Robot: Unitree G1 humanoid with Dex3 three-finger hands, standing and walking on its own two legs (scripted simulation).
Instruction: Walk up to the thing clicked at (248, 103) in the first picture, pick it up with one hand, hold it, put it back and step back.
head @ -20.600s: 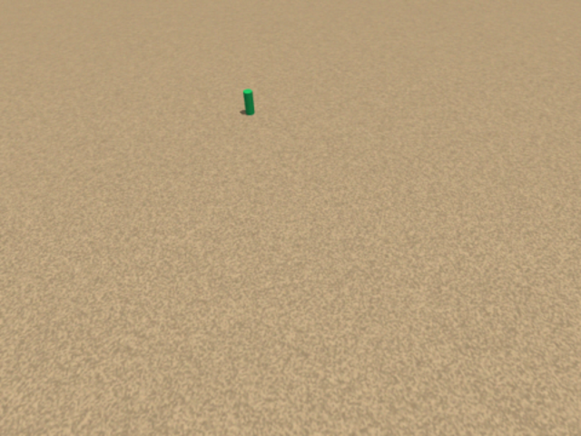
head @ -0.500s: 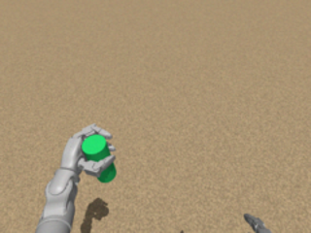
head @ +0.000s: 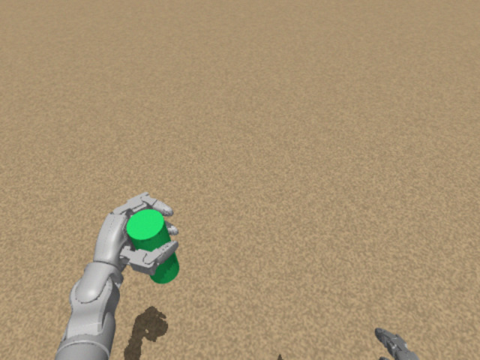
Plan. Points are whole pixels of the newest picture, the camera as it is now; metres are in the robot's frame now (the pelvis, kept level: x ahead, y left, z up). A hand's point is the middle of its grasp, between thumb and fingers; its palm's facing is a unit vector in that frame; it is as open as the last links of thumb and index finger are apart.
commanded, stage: hold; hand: left
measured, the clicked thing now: (155, 249) +0.32 +0.17 +0.01
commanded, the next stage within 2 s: crouch in 0.32 s
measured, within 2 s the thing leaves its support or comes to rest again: neither
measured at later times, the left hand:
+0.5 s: hand (153, 240) +0.31 +0.16 +0.05, palm faces -0.15 -0.99 -0.02, open 8.0 cm
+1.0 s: hand (178, 270) +0.34 +0.16 -0.13, palm faces -0.15 -0.99 -0.01, open 8.0 cm
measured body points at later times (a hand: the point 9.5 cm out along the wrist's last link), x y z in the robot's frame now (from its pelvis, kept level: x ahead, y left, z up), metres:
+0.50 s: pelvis +0.00 +0.00 +0.00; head +0.03 +0.00 +0.45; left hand +0.32 +0.22 +0.05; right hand +0.13 -0.25 -0.10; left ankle +0.03 +0.13 -0.70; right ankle +0.00 -0.13 -0.70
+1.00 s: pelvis -0.03 +0.00 -0.12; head +0.09 +0.02 +0.31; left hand +0.34 +0.21 -0.12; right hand +0.09 -0.27 -0.23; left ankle +0.03 +0.13 -0.70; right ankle +0.00 -0.13 -0.70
